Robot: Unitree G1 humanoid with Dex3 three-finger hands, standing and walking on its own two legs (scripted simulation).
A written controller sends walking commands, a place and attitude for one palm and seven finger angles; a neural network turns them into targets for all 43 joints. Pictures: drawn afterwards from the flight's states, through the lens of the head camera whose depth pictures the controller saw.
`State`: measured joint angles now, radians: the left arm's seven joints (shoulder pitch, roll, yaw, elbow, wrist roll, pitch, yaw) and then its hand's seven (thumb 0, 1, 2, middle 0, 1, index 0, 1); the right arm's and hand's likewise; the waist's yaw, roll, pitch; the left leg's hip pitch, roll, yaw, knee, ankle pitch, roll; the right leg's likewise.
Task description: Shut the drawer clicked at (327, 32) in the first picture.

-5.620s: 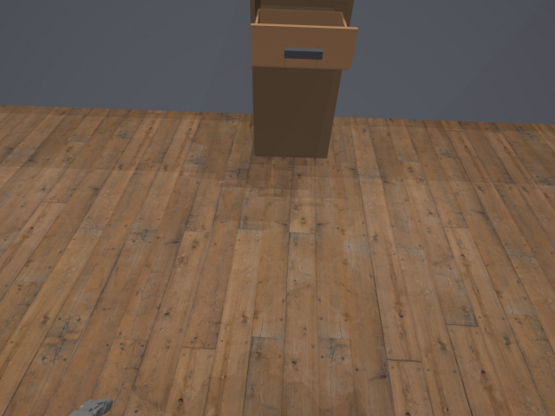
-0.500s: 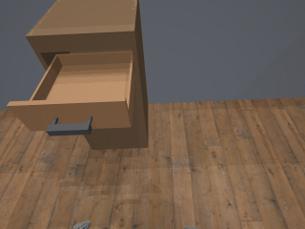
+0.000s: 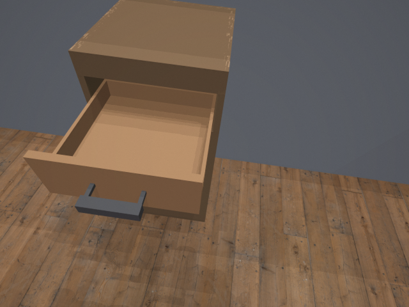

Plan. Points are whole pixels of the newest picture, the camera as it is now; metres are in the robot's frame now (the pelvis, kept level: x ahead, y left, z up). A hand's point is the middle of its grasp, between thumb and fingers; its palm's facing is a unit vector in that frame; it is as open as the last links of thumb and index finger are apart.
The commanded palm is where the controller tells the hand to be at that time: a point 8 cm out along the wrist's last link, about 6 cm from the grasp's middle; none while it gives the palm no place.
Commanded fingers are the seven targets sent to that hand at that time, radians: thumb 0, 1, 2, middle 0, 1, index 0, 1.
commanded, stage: come to a stop and stand still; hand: left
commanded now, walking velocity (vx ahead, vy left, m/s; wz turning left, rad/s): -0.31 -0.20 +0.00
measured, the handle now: (113, 199) +0.31 +0.24 -0.02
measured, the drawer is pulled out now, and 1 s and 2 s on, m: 0.30 0.30 0.30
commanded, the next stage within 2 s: look again from close up in 1.68 s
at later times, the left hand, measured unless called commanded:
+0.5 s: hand out of the picture +0.04 +0.13 -0.15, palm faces +0.00 -0.95 -0.30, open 7.3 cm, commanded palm none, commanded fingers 0.00 0.90 0.90 -0.20 -0.30 -0.20 -0.30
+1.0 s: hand out of the picture -0.06 +0.15 -0.17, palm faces +0.09 -0.97 -0.21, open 7.4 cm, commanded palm none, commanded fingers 0.00 0.90 0.90 -0.20 -0.30 -0.20 -0.30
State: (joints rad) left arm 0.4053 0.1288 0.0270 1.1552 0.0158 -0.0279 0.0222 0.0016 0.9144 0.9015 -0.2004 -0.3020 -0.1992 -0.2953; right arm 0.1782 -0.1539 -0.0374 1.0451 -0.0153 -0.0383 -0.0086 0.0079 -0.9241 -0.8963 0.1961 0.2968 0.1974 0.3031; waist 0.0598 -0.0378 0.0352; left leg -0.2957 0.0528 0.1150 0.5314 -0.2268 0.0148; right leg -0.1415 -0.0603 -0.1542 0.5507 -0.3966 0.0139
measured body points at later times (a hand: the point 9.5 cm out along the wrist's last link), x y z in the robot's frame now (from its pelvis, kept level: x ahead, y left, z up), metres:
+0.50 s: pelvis -0.02 -0.06 +0.00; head -0.02 -0.10 +0.45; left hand +0.04 +0.18 -0.13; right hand +0.01 -0.30 -0.17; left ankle +0.03 +0.09 -0.72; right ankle -0.02 -0.17 -0.73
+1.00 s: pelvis -0.04 -0.03 +0.00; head -0.02 -0.03 +0.45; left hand -0.07 +0.20 -0.16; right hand +0.02 -0.28 -0.14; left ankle -0.06 +0.10 -0.74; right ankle -0.02 -0.17 -0.73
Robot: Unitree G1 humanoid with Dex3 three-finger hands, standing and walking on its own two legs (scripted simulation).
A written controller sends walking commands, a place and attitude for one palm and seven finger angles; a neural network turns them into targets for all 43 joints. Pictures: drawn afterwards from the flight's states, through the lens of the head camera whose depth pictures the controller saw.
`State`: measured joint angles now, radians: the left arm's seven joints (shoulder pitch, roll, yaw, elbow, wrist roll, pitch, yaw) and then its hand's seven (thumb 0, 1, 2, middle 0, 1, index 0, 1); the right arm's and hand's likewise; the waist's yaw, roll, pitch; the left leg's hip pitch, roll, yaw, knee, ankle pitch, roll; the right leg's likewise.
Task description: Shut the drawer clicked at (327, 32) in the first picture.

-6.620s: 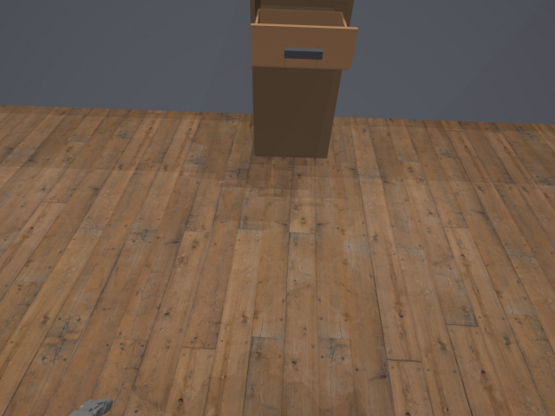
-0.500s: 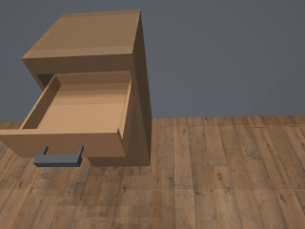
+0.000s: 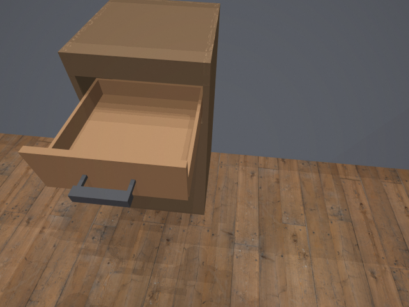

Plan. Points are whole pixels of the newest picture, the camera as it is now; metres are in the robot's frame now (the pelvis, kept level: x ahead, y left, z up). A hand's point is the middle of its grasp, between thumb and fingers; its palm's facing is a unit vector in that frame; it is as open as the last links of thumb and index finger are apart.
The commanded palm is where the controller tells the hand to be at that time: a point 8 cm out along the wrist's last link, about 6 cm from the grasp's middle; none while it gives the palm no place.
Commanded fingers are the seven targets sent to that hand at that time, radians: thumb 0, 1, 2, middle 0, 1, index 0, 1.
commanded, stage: come to a stop and stand still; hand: left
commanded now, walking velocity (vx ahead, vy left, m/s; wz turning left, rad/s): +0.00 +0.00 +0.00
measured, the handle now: (104, 188) +0.35 +0.28 -0.02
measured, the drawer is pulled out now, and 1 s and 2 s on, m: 0.30 0.30 0.30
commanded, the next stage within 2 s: look again from close up in 0.68 s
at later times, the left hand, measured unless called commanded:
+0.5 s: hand out of the picture +0.04 +0.19 -0.17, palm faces +0.02 -0.98 -0.20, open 7.3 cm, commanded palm none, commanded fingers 0.00 0.90 0.90 -0.20 -0.30 -0.20 -0.30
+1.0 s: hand out of the picture +0.03 +0.20 -0.18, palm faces +0.01 -0.98 -0.22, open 7.3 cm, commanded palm none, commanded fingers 0.00 0.90 0.90 -0.20 -0.30 -0.20 -0.30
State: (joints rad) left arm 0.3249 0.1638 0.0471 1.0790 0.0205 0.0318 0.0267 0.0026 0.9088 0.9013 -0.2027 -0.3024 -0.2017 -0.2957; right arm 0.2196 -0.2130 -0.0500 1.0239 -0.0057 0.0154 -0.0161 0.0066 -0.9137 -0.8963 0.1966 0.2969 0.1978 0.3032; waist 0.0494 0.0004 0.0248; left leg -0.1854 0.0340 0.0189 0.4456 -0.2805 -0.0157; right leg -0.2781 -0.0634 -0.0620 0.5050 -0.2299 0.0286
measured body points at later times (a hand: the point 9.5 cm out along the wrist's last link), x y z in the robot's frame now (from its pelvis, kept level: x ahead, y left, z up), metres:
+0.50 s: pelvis +0.02 +0.02 +0.01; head +0.04 +0.02 +0.46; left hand +0.04 +0.25 -0.15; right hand +0.02 -0.21 -0.15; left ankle -0.02 +0.13 -0.74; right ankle +0.00 -0.09 -0.74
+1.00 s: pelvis +0.02 +0.02 +0.00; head +0.02 +0.02 +0.45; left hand +0.03 +0.25 -0.16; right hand +0.03 -0.21 -0.16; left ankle -0.02 +0.13 -0.74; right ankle +0.00 -0.09 -0.74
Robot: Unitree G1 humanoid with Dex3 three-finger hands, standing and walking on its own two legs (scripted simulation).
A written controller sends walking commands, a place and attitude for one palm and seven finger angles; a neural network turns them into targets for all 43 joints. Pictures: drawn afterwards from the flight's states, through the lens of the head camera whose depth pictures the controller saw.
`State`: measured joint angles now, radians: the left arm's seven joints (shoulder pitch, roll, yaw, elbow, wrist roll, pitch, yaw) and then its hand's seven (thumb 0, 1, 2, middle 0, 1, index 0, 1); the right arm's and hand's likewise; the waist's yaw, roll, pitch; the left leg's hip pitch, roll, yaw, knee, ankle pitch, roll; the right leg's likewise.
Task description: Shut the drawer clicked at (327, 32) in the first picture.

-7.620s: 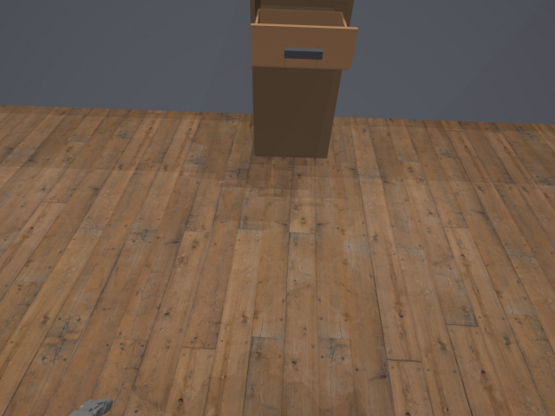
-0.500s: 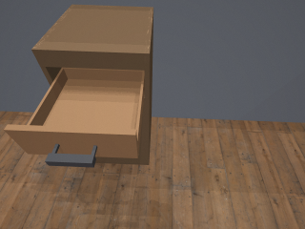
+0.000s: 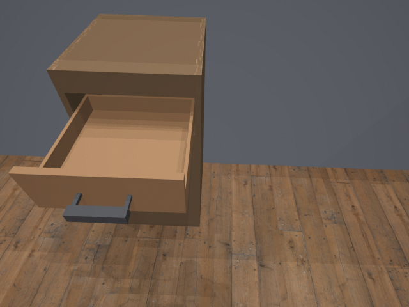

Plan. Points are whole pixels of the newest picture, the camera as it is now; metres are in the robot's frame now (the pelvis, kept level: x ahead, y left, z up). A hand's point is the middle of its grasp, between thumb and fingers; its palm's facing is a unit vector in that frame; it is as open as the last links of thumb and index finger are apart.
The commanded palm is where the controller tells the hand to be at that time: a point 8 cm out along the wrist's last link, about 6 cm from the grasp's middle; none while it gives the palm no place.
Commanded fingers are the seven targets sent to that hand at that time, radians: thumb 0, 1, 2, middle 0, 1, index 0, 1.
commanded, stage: look again from close up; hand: left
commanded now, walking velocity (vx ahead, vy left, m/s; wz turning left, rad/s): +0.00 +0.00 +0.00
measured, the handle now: (100, 205) +0.33 +0.26 -0.02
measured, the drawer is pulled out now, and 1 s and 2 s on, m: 0.30 0.30 0.30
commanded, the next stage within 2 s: shuffle to correct the standing spot in 0.32 s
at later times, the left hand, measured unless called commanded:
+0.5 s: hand out of the picture -0.05 +0.19 -0.17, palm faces +0.02 -0.98 -0.20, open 7.4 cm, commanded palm none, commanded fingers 0.00 0.90 0.90 -0.20 -0.30 -0.20 -0.30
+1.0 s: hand out of the picture +0.07 +0.21 -0.16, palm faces -0.02 -0.98 -0.22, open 7.2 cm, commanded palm none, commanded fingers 0.00 0.90 0.90 -0.20 -0.30 -0.20 -0.30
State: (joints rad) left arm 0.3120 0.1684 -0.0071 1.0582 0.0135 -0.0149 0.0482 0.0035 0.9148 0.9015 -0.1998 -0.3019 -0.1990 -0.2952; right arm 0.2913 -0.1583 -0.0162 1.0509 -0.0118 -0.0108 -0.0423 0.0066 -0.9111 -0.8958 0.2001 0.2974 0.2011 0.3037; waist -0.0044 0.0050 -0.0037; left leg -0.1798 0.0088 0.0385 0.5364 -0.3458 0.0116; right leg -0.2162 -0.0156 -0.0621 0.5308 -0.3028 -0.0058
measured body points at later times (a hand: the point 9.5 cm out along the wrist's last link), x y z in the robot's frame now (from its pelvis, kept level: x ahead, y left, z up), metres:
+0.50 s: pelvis -0.04 +0.01 +0.01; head -0.04 +0.01 +0.46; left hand -0.05 +0.24 -0.15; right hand -0.05 -0.21 -0.16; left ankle -0.04 +0.11 -0.73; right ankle -0.01 -0.11 -0.73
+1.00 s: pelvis +0.03 +0.03 +0.01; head +0.05 +0.02 +0.46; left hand +0.07 +0.26 -0.14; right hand -0.07 -0.16 -0.15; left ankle -0.04 +0.11 -0.73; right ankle +0.07 -0.08 -0.71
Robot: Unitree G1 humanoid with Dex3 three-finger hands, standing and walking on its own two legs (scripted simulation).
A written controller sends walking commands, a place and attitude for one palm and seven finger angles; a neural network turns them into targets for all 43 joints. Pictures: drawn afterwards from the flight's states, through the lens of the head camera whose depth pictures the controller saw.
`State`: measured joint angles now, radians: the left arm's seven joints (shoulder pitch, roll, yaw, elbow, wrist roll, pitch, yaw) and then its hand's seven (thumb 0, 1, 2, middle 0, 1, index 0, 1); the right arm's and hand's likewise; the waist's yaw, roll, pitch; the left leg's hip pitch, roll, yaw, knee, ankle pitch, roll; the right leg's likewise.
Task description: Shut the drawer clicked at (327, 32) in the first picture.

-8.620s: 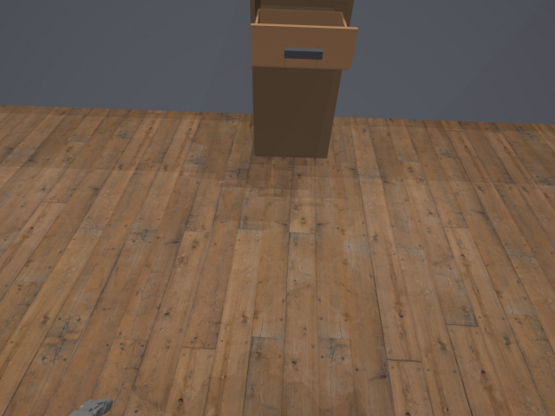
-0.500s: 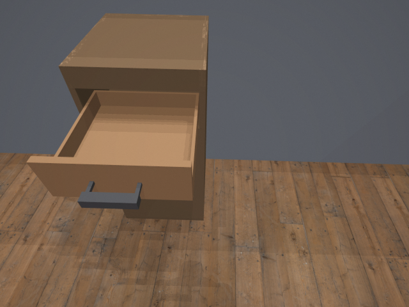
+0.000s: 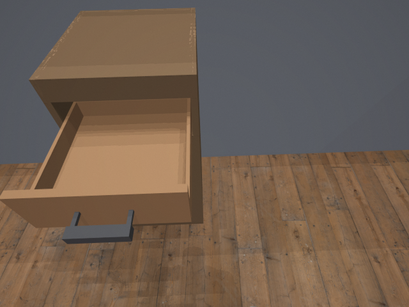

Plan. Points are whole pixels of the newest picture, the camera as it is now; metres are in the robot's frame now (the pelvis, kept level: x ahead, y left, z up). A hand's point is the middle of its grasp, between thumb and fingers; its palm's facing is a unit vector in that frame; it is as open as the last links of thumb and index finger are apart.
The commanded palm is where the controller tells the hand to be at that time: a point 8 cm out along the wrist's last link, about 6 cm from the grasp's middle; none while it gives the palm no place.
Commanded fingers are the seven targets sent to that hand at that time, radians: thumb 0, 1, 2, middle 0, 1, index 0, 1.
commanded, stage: come to a stop and stand still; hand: left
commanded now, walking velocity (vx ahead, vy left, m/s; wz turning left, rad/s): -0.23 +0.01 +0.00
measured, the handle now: (101, 224) +0.29 +0.23 -0.03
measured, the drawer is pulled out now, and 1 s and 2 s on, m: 0.30 0.30 0.30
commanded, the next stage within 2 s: look again from close up in 1.10 s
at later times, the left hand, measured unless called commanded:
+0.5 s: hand out of the picture +0.05 +0.22 -0.18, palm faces +0.09 -0.97 -0.21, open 7.3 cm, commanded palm none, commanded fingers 0.00 0.90 0.90 -0.20 -0.30 -0.20 -0.30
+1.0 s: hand out of the picture -0.03 +0.14 -0.17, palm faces +0.05 -0.99 -0.15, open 7.4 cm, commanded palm none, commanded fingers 0.00 0.90 0.90 -0.20 -0.30 -0.20 -0.30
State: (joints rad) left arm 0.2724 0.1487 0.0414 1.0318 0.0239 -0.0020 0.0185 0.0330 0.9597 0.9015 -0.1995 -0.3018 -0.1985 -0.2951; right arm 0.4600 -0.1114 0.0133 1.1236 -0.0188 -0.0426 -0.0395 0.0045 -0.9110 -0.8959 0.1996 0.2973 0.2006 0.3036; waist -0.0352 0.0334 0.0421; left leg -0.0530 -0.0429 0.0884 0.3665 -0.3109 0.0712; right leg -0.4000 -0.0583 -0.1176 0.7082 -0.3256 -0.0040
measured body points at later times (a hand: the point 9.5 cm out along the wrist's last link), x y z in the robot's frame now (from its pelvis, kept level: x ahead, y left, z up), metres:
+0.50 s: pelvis +0.01 +0.03 +0.00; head +0.03 +0.04 +0.45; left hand +0.04 +0.27 -0.16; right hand +0.06 -0.20 -0.15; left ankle +0.01 +0.12 -0.74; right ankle -0.01 -0.10 -0.71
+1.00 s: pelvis -0.01 +0.00 +0.00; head -0.01 -0.01 +0.45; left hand -0.03 +0.20 -0.16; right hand -0.04 -0.21 -0.17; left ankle +0.01 +0.12 -0.74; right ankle -0.03 -0.09 -0.74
